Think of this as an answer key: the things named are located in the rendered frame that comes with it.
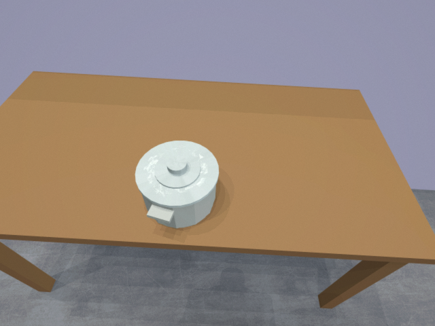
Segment table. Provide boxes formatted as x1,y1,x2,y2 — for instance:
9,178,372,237
0,71,435,308

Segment knob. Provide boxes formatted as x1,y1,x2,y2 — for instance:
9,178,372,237
167,156,187,175

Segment lid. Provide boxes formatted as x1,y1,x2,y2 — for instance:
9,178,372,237
135,141,219,208

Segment pot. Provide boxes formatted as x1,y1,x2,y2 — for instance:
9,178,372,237
142,185,216,228

